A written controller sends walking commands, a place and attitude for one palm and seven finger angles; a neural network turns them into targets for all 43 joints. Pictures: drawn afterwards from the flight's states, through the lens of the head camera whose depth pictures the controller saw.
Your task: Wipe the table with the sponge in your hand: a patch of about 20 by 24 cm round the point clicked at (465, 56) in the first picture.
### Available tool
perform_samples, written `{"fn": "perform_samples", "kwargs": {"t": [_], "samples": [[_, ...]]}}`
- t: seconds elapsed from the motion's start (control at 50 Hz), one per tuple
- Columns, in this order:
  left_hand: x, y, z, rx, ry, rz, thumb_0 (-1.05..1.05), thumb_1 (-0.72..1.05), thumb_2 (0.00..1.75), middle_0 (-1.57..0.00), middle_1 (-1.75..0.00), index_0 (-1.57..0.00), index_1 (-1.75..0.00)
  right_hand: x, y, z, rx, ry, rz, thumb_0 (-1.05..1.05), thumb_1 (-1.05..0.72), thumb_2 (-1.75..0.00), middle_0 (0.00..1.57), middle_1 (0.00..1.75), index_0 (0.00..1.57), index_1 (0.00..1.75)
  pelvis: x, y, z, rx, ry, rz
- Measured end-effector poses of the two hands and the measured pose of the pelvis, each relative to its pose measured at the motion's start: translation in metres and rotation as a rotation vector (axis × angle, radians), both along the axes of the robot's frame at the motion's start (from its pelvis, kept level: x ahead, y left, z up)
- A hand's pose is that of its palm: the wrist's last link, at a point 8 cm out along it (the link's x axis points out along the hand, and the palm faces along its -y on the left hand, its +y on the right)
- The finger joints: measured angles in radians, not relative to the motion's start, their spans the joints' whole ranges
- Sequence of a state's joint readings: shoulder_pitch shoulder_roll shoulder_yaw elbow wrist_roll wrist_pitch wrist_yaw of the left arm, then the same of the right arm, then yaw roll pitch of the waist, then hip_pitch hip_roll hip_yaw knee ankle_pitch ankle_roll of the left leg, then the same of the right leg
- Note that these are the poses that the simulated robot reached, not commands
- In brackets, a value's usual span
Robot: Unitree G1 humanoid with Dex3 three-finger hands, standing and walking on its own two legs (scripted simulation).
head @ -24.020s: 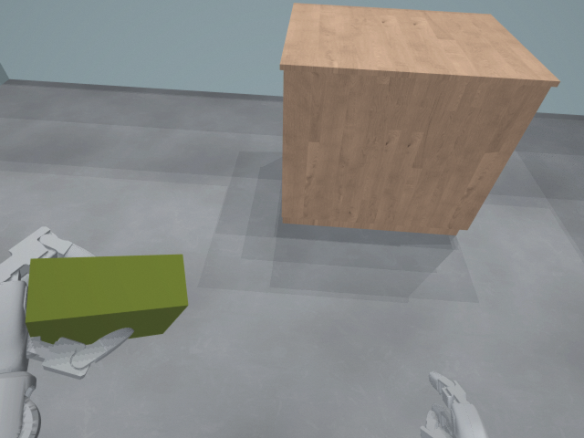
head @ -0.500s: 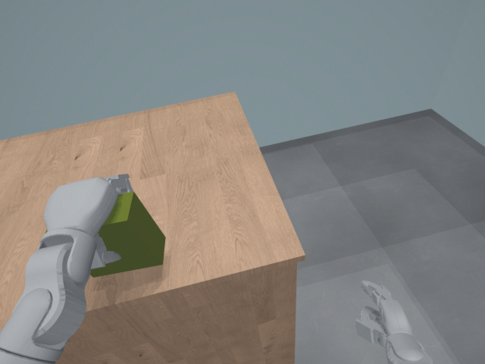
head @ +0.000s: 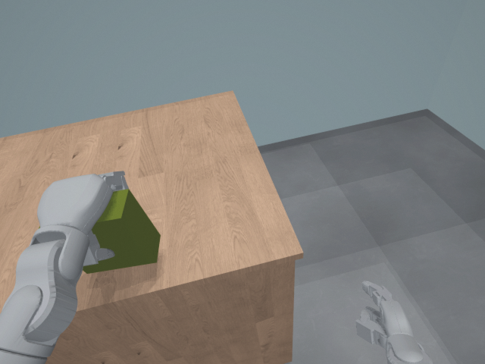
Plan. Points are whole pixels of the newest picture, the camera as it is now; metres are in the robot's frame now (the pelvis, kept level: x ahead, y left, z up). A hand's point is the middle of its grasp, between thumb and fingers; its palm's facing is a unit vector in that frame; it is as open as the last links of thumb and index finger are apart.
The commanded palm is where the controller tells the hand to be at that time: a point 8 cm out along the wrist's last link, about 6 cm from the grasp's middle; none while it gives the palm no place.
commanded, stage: lower the sponge onto the table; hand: left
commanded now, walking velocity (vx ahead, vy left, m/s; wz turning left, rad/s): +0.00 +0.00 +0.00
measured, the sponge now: (113, 241) +0.25 +0.27 +0.10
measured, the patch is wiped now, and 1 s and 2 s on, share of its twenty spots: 0.00 0.00 0.30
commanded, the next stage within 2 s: wipe forward along the first lane in 0.94 s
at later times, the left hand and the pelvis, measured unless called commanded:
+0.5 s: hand (102, 222) +0.26 +0.28 +0.14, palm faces +0.10 -0.07 -0.99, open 9.9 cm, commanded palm +0.22 +0.27 +0.20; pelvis +0.01 +0.01 +0.00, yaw +0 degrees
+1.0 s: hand (102, 236) +0.24 +0.27 +0.12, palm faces +0.05 -0.07 -1.00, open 9.9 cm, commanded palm +0.22 +0.27 +0.18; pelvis +0.01 +0.00 +0.00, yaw +0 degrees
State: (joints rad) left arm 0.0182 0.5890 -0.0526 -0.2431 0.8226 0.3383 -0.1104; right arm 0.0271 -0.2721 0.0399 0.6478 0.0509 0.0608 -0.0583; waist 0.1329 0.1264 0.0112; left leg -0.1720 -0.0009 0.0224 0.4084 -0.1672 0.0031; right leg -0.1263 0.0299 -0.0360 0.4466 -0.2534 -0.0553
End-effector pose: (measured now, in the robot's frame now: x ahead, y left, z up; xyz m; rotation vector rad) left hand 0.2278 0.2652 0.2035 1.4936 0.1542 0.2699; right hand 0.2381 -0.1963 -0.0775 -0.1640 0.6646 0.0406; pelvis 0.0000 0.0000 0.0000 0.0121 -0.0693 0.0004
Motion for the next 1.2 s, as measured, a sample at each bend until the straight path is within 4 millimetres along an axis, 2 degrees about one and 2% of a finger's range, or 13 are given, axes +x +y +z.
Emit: {"fn": "perform_samples", "kwargs": {"t": [0.1, 0.18, 0.28, 0.38, 0.56, 0.66, 0.74, 1.04, 1.2], "samples": [[0.001, 0.01, 0.003, 0.0, -0.025, 0.053, 0.0, -0.48, 1.02, -0.75, -1.35, -0.76, -1.35, -0.003, 0.002, -0.002, 0.012, 0.017, -0.005, 0.02, -0.9, -0.9, 0.2, 0.3, 0.2, 0.3, 0.0, 0.001, 0.0, -0.001, 0.003, -0.003], [0.003, 0.017, -0.004, -0.017, 0.01, 0.095, 0.0, -0.48, 1.02, -0.75, -1.35, -0.76, -1.35, -0.004, 0.003, -0.004, 0.011, 0.02, -0.006, 0.02, -0.9, -0.9, 0.2, 0.3, 0.2, 0.3, 0.0, 0.003, 0.0, -0.001, 0.007, 0.003], [0.006, 0.006, -0.018, -0.027, 0.06, 0.036, 0.0, -0.48, 1.03, -0.75, -1.35, -0.76, -1.35, -0.002, 0.005, -0.003, 0.002, 0.012, -0.005, 0.02, -0.9, -0.9, 0.2, 0.3, 0.2, 0.3, 0.0, 0.006, 0.0, -0.002, 0.008, 0.007], [0.006, -0.005, -0.019, -0.02, 0.027, -0.031, 0.0, -0.48, 1.03, -0.75, -1.35, -0.76, -1.35, -0.001, 0.008, -0.002, 0.005, 0.014, 0.001, 0.02, -0.9, -0.9, 0.2, 0.3, 0.2, 0.3, 0.003, 0.007, 0.001, -0.002, 0.008, 0.0], [0.006, 0.014, -0.02, -0.027, 0.012, 0.091, 0.0, -0.48, 1.03, -0.75, -1.35, -0.76, -1.35, 0.004, 0.011, -0.002, 0.019, 0.031, 0.01, 0.02, -0.9, -0.9, 0.2, 0.3, 0.2, 0.3, 0.007, 0.007, 0.001, -0.002, 0.015, 0.0], [0.004, 0.008, -0.03, -0.037, 0.064, 0.067, 0.0, -0.48, 1.03, -0.75, -1.35, -0.76, -1.35, 0.008, 0.01, -0.001, 0.011, 0.018, 0.014, 0.02, -0.9, -0.9, 0.2, 0.3, 0.2, 0.3, 0.009, 0.008, 0.001, -0.003, 0.016, 0.007], [0.0, 0.0, -0.029, -0.022, 0.054, 0.014, 0.0, -0.48, 1.03, -0.75, -1.35, -0.75, -1.35, 0.01, 0.009, 0.0, 0.005, 0.013, 0.016, 0.02, -0.9, -0.9, 0.2, 0.3, 0.2, 0.3, 0.011, 0.007, 0.001, -0.003, 0.015, 0.005], [-0.006, 0.005, -0.031, -0.014, 0.037, 0.069, 0.0, -0.47, 1.03, -0.74, -1.36, -0.75, -1.36, 0.005, 0.0, -0.003, 0.01, 0.033, -0.002, 0.02, -0.9, -0.9, 0.2, 0.3, 0.2, 0.3, 0.012, 0.002, 0.0, -0.002, 0.018, 0.002], [0.0, 0.007, -0.033, 0.006, 0.051, 0.067, -0.01, -0.48, 1.03, -0.75, -1.35, -0.75, -1.35, -0.003, -0.01, -0.007, -0.007, 0.046, -0.023, 0.02, -0.9, -0.9, 0.2, 0.3, 0.2, 0.3, 0.009, -0.002, -0.001, -0.001, 0.017, 0.009]]}}
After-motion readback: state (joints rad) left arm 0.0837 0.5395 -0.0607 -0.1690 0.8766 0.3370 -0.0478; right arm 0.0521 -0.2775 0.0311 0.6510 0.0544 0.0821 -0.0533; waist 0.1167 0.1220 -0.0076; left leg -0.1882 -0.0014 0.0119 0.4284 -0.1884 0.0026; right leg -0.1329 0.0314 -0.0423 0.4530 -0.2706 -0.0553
